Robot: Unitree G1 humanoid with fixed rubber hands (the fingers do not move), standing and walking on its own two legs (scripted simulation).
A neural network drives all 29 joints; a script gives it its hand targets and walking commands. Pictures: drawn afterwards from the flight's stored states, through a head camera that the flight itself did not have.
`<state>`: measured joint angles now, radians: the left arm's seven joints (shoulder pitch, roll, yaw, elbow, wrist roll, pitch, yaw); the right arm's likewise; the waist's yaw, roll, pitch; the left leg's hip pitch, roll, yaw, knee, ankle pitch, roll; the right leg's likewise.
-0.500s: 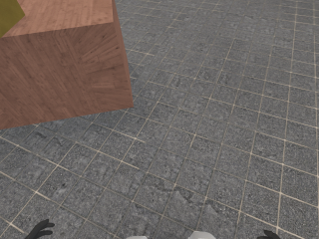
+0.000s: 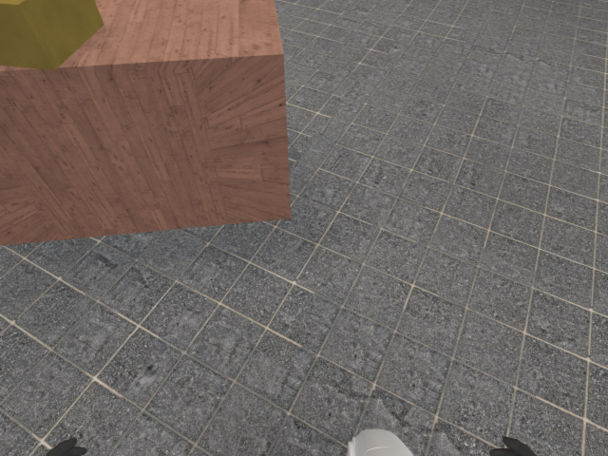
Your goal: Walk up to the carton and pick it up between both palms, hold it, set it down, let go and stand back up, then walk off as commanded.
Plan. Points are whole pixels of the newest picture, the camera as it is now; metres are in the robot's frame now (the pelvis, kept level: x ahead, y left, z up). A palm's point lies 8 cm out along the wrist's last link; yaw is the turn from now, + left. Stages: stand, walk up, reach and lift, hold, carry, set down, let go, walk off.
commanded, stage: walk up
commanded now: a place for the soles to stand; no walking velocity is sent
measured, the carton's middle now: (28, 13) +1.22 +0.64 +0.03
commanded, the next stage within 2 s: none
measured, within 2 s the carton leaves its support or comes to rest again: neither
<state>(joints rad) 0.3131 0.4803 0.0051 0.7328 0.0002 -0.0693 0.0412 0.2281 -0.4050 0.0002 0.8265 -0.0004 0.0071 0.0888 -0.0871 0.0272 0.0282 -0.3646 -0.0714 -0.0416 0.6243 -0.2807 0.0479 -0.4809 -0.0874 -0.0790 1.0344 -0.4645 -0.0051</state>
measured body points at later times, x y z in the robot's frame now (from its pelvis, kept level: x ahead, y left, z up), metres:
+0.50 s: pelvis +0.08 +0.05 +0.00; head +0.09 +0.00 +0.44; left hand +0.15 +0.40 -0.05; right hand +0.19 -0.23 -0.15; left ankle +0.10 +0.20 -0.69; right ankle +0.09 -0.11 -0.72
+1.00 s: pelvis +0.16 +0.13 -0.01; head +0.19 +0.10 +0.44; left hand +0.26 +0.45 -0.08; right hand +0.23 -0.17 -0.14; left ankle +0.15 +0.22 -0.71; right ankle +0.20 +0.01 -0.73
